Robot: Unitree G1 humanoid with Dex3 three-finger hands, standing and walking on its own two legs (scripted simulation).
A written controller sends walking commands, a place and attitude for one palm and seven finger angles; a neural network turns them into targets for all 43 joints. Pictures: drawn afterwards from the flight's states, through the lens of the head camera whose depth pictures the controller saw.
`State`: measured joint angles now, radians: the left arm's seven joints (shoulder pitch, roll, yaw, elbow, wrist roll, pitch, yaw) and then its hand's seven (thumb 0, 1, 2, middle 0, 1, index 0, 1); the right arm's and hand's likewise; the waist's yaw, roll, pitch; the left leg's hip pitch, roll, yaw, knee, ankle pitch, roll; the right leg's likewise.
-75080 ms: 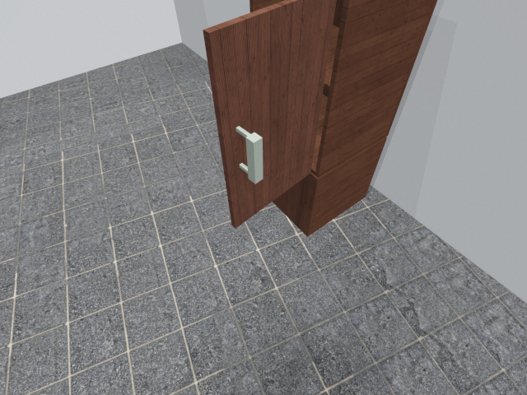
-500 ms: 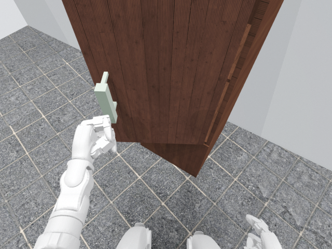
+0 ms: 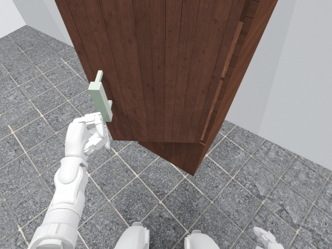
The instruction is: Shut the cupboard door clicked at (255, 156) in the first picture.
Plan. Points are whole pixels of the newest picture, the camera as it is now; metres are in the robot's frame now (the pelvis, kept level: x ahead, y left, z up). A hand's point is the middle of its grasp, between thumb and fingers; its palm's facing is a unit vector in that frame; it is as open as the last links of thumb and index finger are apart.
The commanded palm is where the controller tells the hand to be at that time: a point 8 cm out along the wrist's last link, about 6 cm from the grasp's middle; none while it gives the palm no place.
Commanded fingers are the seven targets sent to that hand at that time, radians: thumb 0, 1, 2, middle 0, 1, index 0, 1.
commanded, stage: push the door shut along its arc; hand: left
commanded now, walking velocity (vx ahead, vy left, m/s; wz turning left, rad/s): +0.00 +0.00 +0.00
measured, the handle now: (103, 96) +0.49 +0.19 +0.04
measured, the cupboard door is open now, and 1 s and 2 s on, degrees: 31 19 10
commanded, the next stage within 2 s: pull the fist back off the door in 1.96 s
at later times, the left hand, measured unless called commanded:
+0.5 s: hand (109, 117) +0.42 +0.16 +0.05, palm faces -0.11 -0.99 -0.03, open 3.1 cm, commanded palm +0.41 +0.20 +0.05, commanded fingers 0.00 0.90 0.90 -1.30 -1.50 -1.30 -1.50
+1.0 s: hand (117, 102) +0.47 +0.15 +0.05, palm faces -0.21 -0.98 -0.04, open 3.2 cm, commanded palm +0.48 +0.17 +0.05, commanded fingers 0.00 0.90 0.90 -1.30 -1.50 -1.30 -1.50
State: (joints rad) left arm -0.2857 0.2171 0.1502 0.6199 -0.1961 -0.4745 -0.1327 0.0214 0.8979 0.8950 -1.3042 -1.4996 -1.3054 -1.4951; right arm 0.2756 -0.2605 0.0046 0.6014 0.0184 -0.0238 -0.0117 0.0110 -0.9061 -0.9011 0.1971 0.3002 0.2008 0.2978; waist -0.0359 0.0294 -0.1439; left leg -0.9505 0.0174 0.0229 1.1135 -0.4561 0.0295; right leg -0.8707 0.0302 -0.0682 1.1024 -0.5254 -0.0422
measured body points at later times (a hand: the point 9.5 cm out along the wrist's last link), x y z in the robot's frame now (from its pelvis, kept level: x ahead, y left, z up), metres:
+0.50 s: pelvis +0.00 +0.01 -0.01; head +0.09 +0.01 +0.43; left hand +0.42 +0.21 +0.05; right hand +0.09 -0.25 -0.12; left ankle +0.04 +0.10 -0.65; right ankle +0.01 -0.10 -0.65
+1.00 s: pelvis -0.02 +0.02 -0.03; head +0.11 +0.04 +0.40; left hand +0.48 +0.20 +0.05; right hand +0.02 -0.25 -0.14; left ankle +0.04 +0.10 -0.65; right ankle +0.01 -0.10 -0.65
